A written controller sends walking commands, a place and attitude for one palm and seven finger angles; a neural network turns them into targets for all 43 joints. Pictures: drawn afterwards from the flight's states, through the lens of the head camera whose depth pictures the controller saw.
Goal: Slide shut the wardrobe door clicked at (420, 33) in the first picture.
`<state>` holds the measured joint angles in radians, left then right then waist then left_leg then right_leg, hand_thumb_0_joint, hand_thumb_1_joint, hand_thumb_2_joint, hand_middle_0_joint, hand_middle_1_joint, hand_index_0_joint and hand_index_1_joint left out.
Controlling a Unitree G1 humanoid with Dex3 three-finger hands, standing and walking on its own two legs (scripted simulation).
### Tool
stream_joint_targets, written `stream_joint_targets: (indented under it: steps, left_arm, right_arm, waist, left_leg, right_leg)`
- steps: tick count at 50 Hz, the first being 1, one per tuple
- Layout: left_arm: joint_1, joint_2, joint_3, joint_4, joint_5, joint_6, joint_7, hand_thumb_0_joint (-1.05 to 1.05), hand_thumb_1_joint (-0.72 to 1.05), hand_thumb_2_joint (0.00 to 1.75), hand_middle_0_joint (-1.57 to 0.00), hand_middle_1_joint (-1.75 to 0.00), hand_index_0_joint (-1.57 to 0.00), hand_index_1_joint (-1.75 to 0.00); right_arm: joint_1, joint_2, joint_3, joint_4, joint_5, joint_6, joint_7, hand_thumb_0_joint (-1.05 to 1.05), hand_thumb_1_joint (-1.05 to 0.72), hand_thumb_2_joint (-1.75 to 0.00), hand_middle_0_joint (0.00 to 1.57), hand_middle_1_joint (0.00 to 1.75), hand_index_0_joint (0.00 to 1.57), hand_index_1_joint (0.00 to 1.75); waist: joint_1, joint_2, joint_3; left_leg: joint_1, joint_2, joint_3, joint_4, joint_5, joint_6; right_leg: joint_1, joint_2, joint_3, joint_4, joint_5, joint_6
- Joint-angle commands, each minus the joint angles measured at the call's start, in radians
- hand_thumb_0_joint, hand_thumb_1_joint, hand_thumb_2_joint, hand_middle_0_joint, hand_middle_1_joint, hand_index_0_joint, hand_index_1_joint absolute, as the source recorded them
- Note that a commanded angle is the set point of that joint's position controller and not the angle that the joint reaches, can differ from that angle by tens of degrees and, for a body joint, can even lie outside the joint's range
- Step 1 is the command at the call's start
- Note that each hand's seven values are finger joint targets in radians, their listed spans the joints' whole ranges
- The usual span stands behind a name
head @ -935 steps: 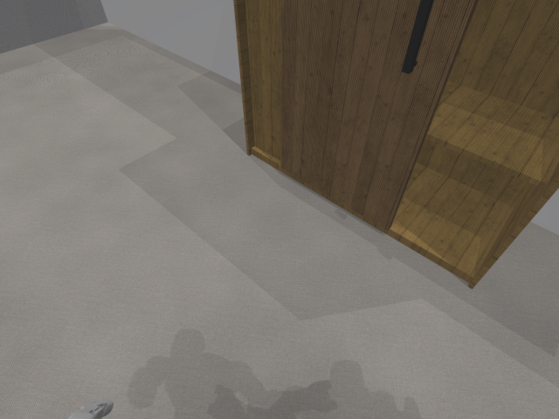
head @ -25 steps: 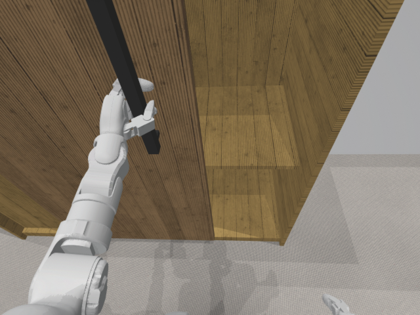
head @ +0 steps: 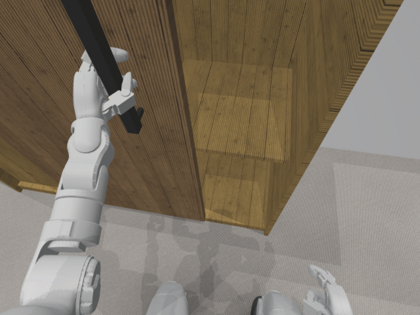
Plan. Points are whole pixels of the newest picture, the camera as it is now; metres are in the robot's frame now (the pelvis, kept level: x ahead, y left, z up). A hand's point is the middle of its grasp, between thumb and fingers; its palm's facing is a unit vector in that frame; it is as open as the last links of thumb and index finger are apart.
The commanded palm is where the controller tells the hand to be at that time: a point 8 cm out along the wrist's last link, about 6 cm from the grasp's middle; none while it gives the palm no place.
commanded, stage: step sideways, sliding the door along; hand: left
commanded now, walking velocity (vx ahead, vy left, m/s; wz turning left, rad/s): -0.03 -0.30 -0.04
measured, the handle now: (111, 58) +0.46 +0.24 +0.20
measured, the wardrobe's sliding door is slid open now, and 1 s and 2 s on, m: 0.28 0.00 0.00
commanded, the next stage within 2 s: stop walking and hold the door there in 1.14 s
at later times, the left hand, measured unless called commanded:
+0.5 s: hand (196, 100) +0.42 +0.09 +0.16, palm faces +0.45 -0.89 -0.10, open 6.7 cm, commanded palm +0.37 +0.06 +0.16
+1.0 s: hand (299, 111) +0.41 -0.08 +0.16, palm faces +0.47 -0.88 -0.03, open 6.9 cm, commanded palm +0.36 -0.10 +0.15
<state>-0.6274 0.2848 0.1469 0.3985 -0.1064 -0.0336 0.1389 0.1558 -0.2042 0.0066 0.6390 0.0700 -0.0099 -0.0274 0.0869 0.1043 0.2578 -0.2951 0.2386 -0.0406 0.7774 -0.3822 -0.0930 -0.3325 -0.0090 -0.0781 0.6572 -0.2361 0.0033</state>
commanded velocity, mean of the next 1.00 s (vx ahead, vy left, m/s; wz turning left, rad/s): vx -0.26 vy -0.27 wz -0.17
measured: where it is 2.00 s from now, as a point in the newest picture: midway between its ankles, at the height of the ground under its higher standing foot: outside the picture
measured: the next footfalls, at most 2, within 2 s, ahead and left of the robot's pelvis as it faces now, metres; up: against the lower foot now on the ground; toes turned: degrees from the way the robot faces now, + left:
left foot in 0.14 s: +0.05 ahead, +0.12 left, +0.00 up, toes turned +7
right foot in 0.42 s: +0.13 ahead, -0.27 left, +0.00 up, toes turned -1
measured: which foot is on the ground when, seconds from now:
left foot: down 0.00-0.00, up 0.02-0.12, down 0.14-0.48, up 0.50-0.58, down 0.60-0.86, up 0.88-1.00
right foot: down 0.00-0.14, up 0.16-0.40, down 0.42-0.62, up 0.64-0.80, down 0.82-1.00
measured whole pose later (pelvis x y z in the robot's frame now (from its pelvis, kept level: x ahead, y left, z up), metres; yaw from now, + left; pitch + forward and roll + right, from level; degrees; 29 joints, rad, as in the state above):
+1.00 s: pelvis +0.08 -0.29 +0.02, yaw +3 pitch -1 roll +3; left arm -0.14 0.12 0.21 -0.14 -0.13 -0.10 0.24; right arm 0.03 -0.21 -0.03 0.60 0.04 -0.07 0.01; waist 0.05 0.03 0.26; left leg -0.28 0.11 0.05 0.72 -0.44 -0.04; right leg -0.35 -0.02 -0.08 0.62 -0.24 -0.07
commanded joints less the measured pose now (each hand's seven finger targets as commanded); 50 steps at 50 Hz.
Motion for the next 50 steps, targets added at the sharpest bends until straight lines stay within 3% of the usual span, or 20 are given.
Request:
stream_joint_targets:
  steps: [1,5,7,9,13,20,22,23,24,26,28,30,32,36,39,41,43,44,46,50]
  left_arm:
    - [-0.490,-0.002,-0.192,-0.391,0.055,-0.114,-0.046,0.00,0.90,0.90,-0.45,-1.40,-0.45,-1.40]
    - [-0.480,-0.135,-0.289,-0.503,0.035,-0.142,-0.030,0.00,0.90,0.90,-0.45,-1.40,-0.45,-1.40]
    - [-0.429,-0.204,-0.339,-0.540,0.008,-0.154,-0.045,0.00,0.90,0.90,-0.45,-1.40,-0.45,-1.40]
    - [-0.461,-0.181,-0.336,-0.626,0.019,-0.167,-0.058,0.00,0.90,0.90,-0.45,-1.40,-0.45,-1.40]
    - [-0.351,-0.166,-0.317,-0.617,0.029,-0.149,-0.064,0.00,0.90,0.90,-0.45,-1.40,-0.45,-1.40]
    - [-0.179,-0.089,-0.259,-0.693,0.062,-0.179,-0.065,0.00,0.90,0.90,-0.45,-1.40,-0.45,-1.40]
    - [-0.140,-0.036,-0.218,-0.722,0.074,-0.187,-0.055,0.00,0.90,0.90,-0.45,-1.40,-0.45,-1.40]
    - [-0.086,-0.003,-0.176,-0.695,0.064,-0.179,-0.048,0.00,0.90,0.90,-0.45,-1.40,-0.45,-1.40]
    - [-0.045,-0.037,-0.203,-0.710,0.059,-0.184,-0.049,0.00,0.90,0.90,-0.45,-1.40,-0.45,-1.40]
    - [-0.008,-0.069,-0.217,-0.842,0.053,-0.190,-0.025,0.00,0.90,0.90,-0.45,-1.40,-0.45,-1.40]
    - [0.021,-0.074,-0.233,-0.914,0.038,-0.211,-0.013,0.00,0.90,0.90,-0.45,-1.40,-0.45,-1.40]
    - [0.067,-0.134,-0.294,-0.933,0.021,-0.207,-0.043,0.00,0.90,0.90,-0.45,-1.40,-0.45,-1.40]
    - [0.022,-0.156,-0.289,-0.932,0.076,-0.210,-0.053,0.00,0.90,0.90,-0.45,-1.40,-0.45,-1.40]
    - [0.081,-0.145,-0.299,-0.883,0.090,-0.211,-0.039,0.00,0.90,0.90,-0.45,-1.40,-0.45,-1.40]
    - [0.063,-0.115,-0.279,-0.892,0.099,-0.230,-0.048,0.00,0.90,0.90,-0.45,-1.40,-0.45,-1.40]
    - [0.073,-0.078,-0.254,-0.897,0.097,-0.231,-0.056,0.00,0.90,0.90,-0.45,-1.40,-0.45,-1.40]
    - [0.144,-0.013,-0.190,-0.862,0.082,-0.228,-0.049,0.00,0.90,0.90,-0.45,-1.40,-0.45,-1.40]
    - [0.187,-0.025,-0.202,-0.895,0.071,-0.218,-0.043,0.00,0.90,0.90,-0.45,-1.40,-0.45,-1.40]
    - [0.181,-0.070,-0.208,-1.024,0.061,-0.237,-0.023,0.00,0.90,0.90,-0.45,-1.40,-0.45,-1.40]
    - [0.164,-0.117,-0.271,-1.022,0.038,-0.249,-0.010,0.00,0.90,0.90,-0.45,-1.40,-0.45,-1.40]
  right_arm:
    - [-0.081,-0.127,-0.078,-0.107,0.001,-0.075,-0.025,0.00,-0.90,-0.90,0.20,0.30,0.20,0.30]
    - [-0.089,-0.109,-0.051,-0.064,-0.023,-0.072,-0.034,0.00,-0.90,-0.90,0.20,0.30,0.20,0.30]
    - [-0.099,-0.145,-0.087,-0.127,-0.029,-0.064,-0.005,0.00,-0.90,-0.90,0.20,0.30,0.20,0.30]
    - [-0.115,-0.116,-0.091,-0.136,-0.020,-0.060,0.019,0.00,-0.90,-0.90,0.20,0.30,0.20,0.30]
    - [-0.110,-0.143,-0.106,-0.140,-0.023,-0.054,0.054,0.00,-0.90,-0.90,0.20,0.30,0.20,0.30]
    - [-0.115,-0.132,-0.082,-0.188,-0.006,-0.074,0.048,0.00,-0.90,-0.90,0.20,0.30,0.20,0.30]
    - [-0.091,-0.098,-0.082,-0.190,0.007,-0.079,0.045,0.00,-0.90,-0.90,0.20,0.30,0.20,0.30]
    - [-0.111,-0.096,-0.100,-0.195,0.001,-0.079,0.033,0.00,-0.90,-0.90,0.20,0.30,0.20,0.30]
    - [-0.114,-0.076,-0.082,-0.205,0.000,-0.084,0.029,0.00,-0.90,-0.90,0.20,0.30,0.20,0.30]
    - [-0.128,-0.049,-0.039,-0.185,-0.016,-0.098,0.012,0.00,-0.90,-0.90,0.20,0.30,0.20,0.30]
    - [-0.121,-0.060,-0.059,-0.177,-0.018,-0.087,0.003,0.00,-0.90,-0.90,0.20,0.30,0.20,0.30]
    - [-0.137,-0.136,-0.101,-0.222,-0.021,-0.070,0.026,0.00,-0.90,-0.90,0.20,0.30,0.20,0.30]
    - [-0.132,-0.158,-0.120,-0.226,-0.043,-0.081,0.052,0.00,-0.90,-0.90,0.20,0.30,0.20,0.30]
    - [-0.132,-0.131,-0.093,-0.222,-0.038,-0.103,0.052,0.00,-0.90,-0.90,0.20,0.30,0.20,0.30]
    - [-0.127,-0.111,-0.085,-0.222,-0.018,-0.116,0.057,0.00,-0.90,-0.90,0.20,0.30,0.20,0.30]
    - [-0.134,-0.088,-0.067,-0.222,-0.014,-0.123,0.057,0.00,-0.90,-0.90,0.20,0.30,0.20,0.30]
    - [-0.138,-0.088,-0.109,-0.223,-0.019,-0.118,0.046,0.00,-0.90,-0.90,0.20,0.30,0.20,0.30]
    - [-0.130,-0.065,-0.088,-0.209,-0.027,-0.119,0.036,0.00,-0.90,-0.90,0.20,0.30,0.20,0.30]
    - [-0.163,-0.026,-0.041,-0.179,-0.039,-0.133,0.024,0.00,-0.90,-0.90,0.20,0.30,0.20,0.30]
    - [-0.150,-0.067,-0.078,-0.201,-0.022,-0.092,0.020,0.00,-0.90,-0.90,0.20,0.30,0.20,0.30]
  waist:
    - [-0.099,-0.535,-0.552]
    - [-0.176,-0.123,-0.566]
    - [-0.126,0.217,-0.605]
    - [-0.134,0.057,-0.548]
    - [-0.121,0.159,-0.531]
    - [-0.130,0.167,-0.505]
    - [-0.133,-0.082,-0.568]
    - [-0.106,-0.441,-0.586]
    - [-0.086,-0.495,-0.575]
    - [-0.108,-0.227,-0.541]
    - [-0.123,-0.199,-0.619]
    - [-0.108,-0.002,-0.651]
    - [-0.116,0.119,-0.539]
    - [-0.108,0.251,-0.448]
    - [-0.112,0.134,-0.465]
    - [-0.123,0.060,-0.454]
    - [-0.088,-0.485,-0.522]
    - [-0.077,-0.417,-0.540]
    - [-0.107,-0.231,-0.558]
    - [-0.132,-0.263,-0.655]
  left_leg:
    - [-0.132,-0.200,0.056,0.412,-0.176,0.079]
    - [0.221,-0.145,0.065,-0.295,0.190,0.107]
    - [0.499,0.284,-0.405,-0.397,0.810,0.291]
    - [0.534,0.261,-0.287,-0.299,0.958,0.343]
    - [0.529,0.173,-0.049,-0.234,0.967,0.238]
    - [0.479,0.086,0.089,-0.047,0.996,0.132]
    - [0.272,-0.019,0.115,0.101,0.734,0.116]
    - [0.025,-0.127,0.125,0.245,0.167,0.040]
    - [-0.067,-0.160,0.044,0.309,-0.210,0.064]
    - [-0.108,-0.131,0.028,-0.024,-0.181,0.080]
    - [0.178,-0.063,0.103,-0.336,0.357,0.081]
    - [0.522,0.268,-0.137,-0.321,1.197,0.236]
    - [0.539,0.326,-0.072,-0.303,1.298,0.285]
    - [0.457,0.244,0.117,-0.252,1.086,0.177]
    - [0.376,0.158,0.156,-0.068,0.885,0.228]
    - [0.282,0.070,0.174,-0.033,0.678,0.096]
    - [0.031,-0.151,0.130,0.279,-0.184,0.035]
    - [-0.025,-0.149,0.024,0.358,-0.286,0.057]
    - [-0.105,-0.138,0.008,0.103,-0.255,0.059]
    - [0.251,-0.017,0.091,-0.350,0.396,0.083]
  right_leg:
    - [0.362,-0.279,0.407,-0.307,0.474,-0.209]
    - [0.172,-0.174,0.080,0.040,0.460,-0.100]
    - [-0.192,-0.034,0.084,0.377,-0.256,0.004]
    - [-0.300,-0.042,0.133,0.555,-0.238,0.003]
    - [-0.246,-0.051,0.084,0.409,-0.171,0.006]
    - [0.128,0.023,-0.046,-0.255,0.236,0.012]
    - [0.394,-0.090,0.050,-0.262,0.794,-0.029]
    - [0.538,-0.203,0.245,-0.132,1.200,-0.139]
    - [0.522,-0.281,0.309,-0.133,1.311,-0.171]
    - [0.530,-0.283,0.274,-0.068,1.266,-0.156]
    - [0.443,-0.220,0.177,0.049,1.131,-0.078]
    - [0.043,-0.072,0.087,0.202,0.132,0.028]
    - [-0.157,-0.024,0.123,0.369,-0.272,0.015]
    - [-0.078,-0.044,0.059,0.177,-0.182,0.005]
    - [0.122,-0.021,0.004,-0.103,0.076,0.009]
    - [0.201,-0.034,-0.025,-0.193,0.389,0.029]
    - [0.252,-0.252,0.404,-0.210,1.000,-0.108]
    - [0.287,-0.299,0.409,-0.183,1.050,-0.129]
    - [0.427,-0.286,0.350,-0.099,1.085,-0.167]
    - [0.362,-0.211,0.204,0.006,0.962,-0.077]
